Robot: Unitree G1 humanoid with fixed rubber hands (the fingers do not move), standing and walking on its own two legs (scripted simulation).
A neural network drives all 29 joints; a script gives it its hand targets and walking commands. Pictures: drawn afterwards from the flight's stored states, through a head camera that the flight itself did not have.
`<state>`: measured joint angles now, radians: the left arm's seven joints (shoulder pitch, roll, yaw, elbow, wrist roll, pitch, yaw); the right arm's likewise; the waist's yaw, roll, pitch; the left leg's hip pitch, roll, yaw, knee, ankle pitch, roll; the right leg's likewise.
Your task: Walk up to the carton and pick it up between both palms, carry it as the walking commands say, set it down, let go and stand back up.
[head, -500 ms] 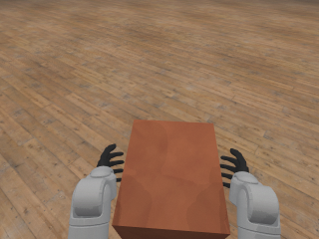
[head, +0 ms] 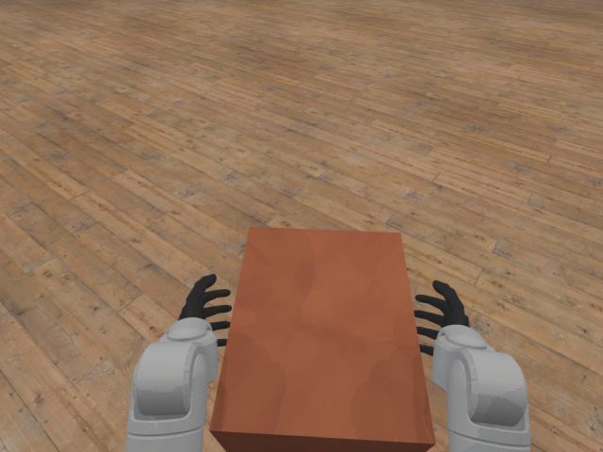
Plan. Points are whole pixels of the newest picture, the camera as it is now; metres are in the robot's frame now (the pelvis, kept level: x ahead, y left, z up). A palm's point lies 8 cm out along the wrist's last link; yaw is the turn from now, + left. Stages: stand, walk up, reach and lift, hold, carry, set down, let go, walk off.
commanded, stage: carry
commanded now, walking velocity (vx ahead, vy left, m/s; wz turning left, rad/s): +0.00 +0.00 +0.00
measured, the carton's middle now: (321, 337) +0.30 +0.00 +0.00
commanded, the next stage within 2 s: none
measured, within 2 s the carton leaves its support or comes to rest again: neither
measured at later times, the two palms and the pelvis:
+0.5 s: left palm (202, 313) +0.28 +0.15 +0.09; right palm (451, 321) +0.28 -0.16 +0.09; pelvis +0.01 +0.00 +0.00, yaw +2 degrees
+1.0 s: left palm (153, 422) +0.16 +0.17 +0.07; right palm (427, 366) +0.23 -0.13 +0.07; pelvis -0.06 -0.03 -0.01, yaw +11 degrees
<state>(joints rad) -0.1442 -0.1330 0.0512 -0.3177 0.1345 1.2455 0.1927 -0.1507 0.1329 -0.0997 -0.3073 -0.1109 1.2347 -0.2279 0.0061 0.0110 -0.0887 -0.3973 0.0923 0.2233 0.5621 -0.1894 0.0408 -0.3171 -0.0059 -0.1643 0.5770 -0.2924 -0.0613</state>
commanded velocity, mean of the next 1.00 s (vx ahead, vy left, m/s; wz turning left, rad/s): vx -0.17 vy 0.00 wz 0.26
